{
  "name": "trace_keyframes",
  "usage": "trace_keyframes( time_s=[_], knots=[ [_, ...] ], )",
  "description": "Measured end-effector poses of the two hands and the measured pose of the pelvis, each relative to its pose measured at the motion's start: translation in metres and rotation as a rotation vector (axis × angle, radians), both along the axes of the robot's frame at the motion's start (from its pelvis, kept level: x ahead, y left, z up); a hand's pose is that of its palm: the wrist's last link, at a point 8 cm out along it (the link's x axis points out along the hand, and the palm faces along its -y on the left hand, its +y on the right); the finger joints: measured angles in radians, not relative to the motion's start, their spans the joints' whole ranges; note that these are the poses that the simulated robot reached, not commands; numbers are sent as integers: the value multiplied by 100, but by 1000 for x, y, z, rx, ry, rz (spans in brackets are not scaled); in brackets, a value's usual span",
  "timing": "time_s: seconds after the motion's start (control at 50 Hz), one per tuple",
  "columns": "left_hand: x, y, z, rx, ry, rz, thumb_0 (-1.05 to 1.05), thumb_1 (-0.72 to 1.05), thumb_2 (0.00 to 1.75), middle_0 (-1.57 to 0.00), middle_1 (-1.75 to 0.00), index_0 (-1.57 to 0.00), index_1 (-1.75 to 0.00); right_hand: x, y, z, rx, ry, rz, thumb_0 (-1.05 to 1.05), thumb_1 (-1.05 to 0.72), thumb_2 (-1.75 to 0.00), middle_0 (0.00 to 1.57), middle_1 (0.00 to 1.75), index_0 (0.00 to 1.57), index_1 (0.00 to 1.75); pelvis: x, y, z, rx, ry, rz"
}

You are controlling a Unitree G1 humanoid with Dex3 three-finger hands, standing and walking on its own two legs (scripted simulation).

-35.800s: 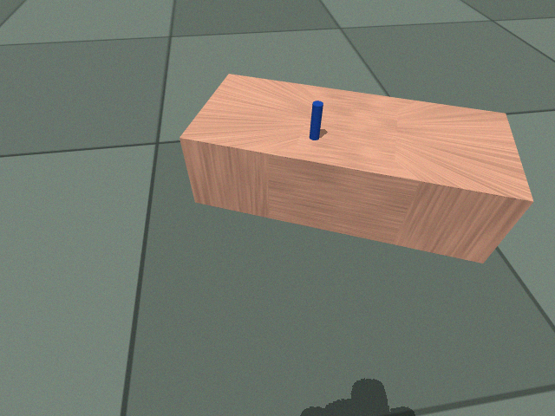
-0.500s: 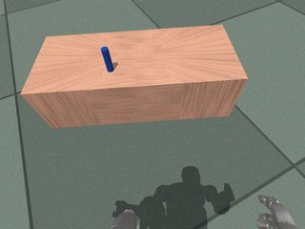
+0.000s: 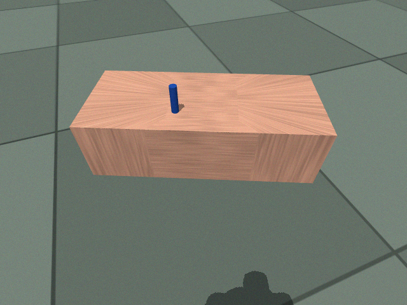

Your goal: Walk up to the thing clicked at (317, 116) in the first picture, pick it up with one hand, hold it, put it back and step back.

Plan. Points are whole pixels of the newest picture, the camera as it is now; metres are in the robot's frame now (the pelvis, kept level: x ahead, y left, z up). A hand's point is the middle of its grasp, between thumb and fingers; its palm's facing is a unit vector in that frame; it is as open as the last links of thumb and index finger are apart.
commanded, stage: step back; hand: left
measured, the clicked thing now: (174, 99) +1.16 +0.17 -0.29
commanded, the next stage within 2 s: stand in 0.74 s
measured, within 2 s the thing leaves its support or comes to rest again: neither
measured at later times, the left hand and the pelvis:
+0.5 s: hand out of the picture +0.07 +0.29 -0.14, palm faces -0.01 -0.91 -0.42, open 7.4 cm; pelvis +0.03 +0.01 +0.00, yaw -1 degrees
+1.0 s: hand out of the picture +0.17 +0.26 -0.14, palm faces -0.09 -0.93 -0.36, open 7.4 cm; pelvis +0.06 +0.02 +0.01, yaw -4 degrees
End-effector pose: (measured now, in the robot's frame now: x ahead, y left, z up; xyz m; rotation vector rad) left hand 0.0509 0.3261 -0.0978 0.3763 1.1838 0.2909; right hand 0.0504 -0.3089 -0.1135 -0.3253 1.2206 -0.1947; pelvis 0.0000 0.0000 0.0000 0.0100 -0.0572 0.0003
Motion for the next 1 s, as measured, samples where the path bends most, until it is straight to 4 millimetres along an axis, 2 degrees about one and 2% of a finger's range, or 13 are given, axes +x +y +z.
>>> trace_keyframes(
  time_s=[0.1,0.22,0.34,0.46,0.54,0.6,0.68,0.76,0.86,1.0],
  knots=[
    [-15,-4,-6,-35,33,-2,1,90,90,-21,-30,-20,-30,0,0,8,-9,-19,2,0,-90,-90,21,30,21,30,-3,-3,3,5,11,-14],
    [-23,-22,-7,-28,65,-13,1,90,90,-21,-30,-20,-30,19,-12,-4,1,-54,-11,0,-90,-90,20,30,21,30,2,-11,-3,-36,5,-33],
    [-20,-25,5,-25,56,5,1,90,90,-21,-30,-20,-30,40,-5,-1,23,-43,16,0,-90,-90,20,30,20,30,14,-8,7,-2,15,-41],
    [2,-5,5,-11,63,-6,1,90,90,-21,-30,-20,-30,61,8,-3,14,-37,24,0,-90,-90,20,30,20,30,29,7,4,-3,18,-31],
    [30,14,-10,-14,41,-16,1,90,90,-21,-30,-20,-30,73,25,-9,-4,-48,16,0,-90,-90,20,30,20,30,38,21,-6,13,4,-30],
    [51,17,-15,-25,27,-29,1,90,90,-21,-30,-20,-30,78,38,-6,4,-67,7,0,-90,-90,20,30,20,30,41,26,-6,6,7,-48],
    [75,13,-16,-40,12,-68,1,91,90,-21,-30,-20,-30,85,42,-1,11,-95,-2,0,-90,-90,21,30,21,30,45,24,-5,1,22,-74],
    [85,3,-15,-33,10,-95,0,91,90,-21,-30,-20,-30,90,31,-5,14,-113,-29,0,-90,-90,21,30,21,30,45,20,-7,-20,18,-82],
    [89,-9,-7,-51,39,-124,0,90,90,-21,-30,-20,-30,84,26,-2,37,-96,-68,0,-90,-90,20,30,21,30,57,18,3,-7,20,-81],
    [112,-20,-1,-75,-9,-131,1,90,90,-21,-30,-20,-30,70,22,3,30,-44,-83,0,-90,-90,20,30,20,30,62,16,10,-9,1,-78]
  ],
)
